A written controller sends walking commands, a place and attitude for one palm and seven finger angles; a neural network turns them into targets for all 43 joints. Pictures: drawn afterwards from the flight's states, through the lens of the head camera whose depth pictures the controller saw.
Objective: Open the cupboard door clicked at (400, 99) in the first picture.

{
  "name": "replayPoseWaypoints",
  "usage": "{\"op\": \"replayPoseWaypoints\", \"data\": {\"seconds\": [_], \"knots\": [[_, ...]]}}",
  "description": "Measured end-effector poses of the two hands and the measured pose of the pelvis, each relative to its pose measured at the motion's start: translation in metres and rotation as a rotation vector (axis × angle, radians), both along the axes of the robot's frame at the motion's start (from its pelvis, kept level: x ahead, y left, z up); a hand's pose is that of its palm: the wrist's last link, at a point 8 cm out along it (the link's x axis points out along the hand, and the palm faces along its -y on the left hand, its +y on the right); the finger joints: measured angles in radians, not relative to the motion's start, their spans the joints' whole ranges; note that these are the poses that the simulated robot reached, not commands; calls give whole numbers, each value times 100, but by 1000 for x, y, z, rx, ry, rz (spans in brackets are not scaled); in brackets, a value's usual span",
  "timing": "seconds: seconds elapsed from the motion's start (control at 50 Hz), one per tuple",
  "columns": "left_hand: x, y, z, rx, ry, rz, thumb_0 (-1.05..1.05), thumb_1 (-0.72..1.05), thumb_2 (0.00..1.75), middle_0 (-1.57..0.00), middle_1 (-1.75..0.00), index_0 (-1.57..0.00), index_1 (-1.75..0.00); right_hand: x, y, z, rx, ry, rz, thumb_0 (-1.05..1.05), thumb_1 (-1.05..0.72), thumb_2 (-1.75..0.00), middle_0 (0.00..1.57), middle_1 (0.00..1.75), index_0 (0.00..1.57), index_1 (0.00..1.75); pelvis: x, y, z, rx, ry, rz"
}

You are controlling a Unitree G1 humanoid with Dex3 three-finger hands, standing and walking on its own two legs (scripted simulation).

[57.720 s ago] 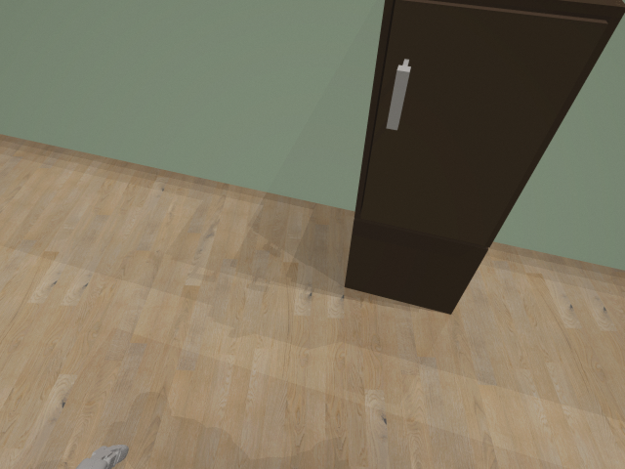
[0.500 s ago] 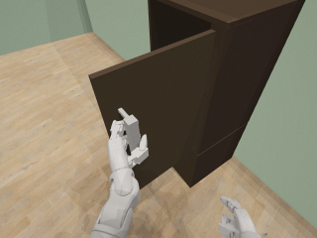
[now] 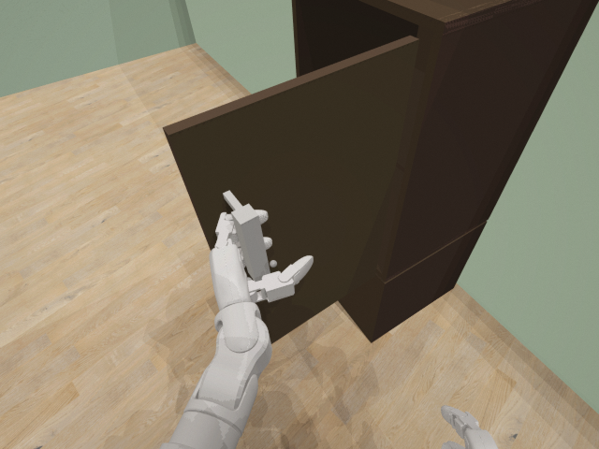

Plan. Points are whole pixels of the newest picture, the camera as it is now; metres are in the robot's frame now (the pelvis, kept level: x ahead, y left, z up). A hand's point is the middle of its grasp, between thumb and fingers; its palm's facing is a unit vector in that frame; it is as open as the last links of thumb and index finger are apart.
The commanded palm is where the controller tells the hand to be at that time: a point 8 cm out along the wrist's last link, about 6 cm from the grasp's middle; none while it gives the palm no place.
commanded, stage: open thumb and fingers to let go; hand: left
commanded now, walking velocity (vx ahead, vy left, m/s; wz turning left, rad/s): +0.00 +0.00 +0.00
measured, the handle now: (245, 236) +0.38 +0.09 +0.09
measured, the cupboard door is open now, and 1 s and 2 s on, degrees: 93 94 94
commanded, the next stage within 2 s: slide the hand sideways off the handle in 0.42 s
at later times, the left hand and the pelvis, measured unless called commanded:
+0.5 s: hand (268, 266) +0.33 +0.05 +0.09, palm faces +0.22 -0.97 -0.02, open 14.8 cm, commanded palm +0.30 +0.11 +0.08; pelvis -0.01 +0.03 +0.00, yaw -1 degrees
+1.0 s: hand (254, 296) +0.29 +0.07 +0.08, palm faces -0.19 -0.98 +0.00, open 16.2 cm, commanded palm +0.27 +0.14 +0.08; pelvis -0.02 +0.05 +0.00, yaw -3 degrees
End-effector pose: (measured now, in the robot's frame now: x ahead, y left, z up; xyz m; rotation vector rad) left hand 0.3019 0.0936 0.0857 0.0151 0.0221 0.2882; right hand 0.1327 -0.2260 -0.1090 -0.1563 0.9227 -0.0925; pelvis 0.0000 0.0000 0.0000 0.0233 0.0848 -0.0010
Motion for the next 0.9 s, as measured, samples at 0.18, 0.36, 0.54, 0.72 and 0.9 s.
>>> {"op": "replayPoseWaypoints", "data": {"seconds": [0.18,0.36,0.54,0.72,0.9], "knots": [[1,2,1,-5,-3,-13,0,-37,35,-30,-115,-30,-115,6,12,7,-1,-38,5,1,-91,-89,20,30,20,30,-2,11,0,-7,-1,-7],[-2,3,0,3,-6,-45,-1,-48,31,-26,-82,-27,-82,10,28,13,-3,-63,13,1,-91,-89,20,30,20,30,-5,23,-1,-18,-8,-11],[-2,8,1,-2,-2,-65,-1,-50,30,-38,-62,-37,-65,6,43,11,0,-51,22,1,-91,-89,20,30,20,30,-10,35,-3,-26,-11,-14],[-7,30,-2,94,-45,-553,-1,-50,30,-26,-41,-19,-42,-16,46,10,-3,-52,-21,1,-91,-89,20,30,20,30,-16,44,-4,-29,-32,-14],[-13,26,-4,-61,-33,-491,-1,-51,30,-18,-32,-19,-34,-23,50,18,3,-94,-22,1,-91,-89,20,30,20,30,-17,50,-2,-20,-34,-37]]}}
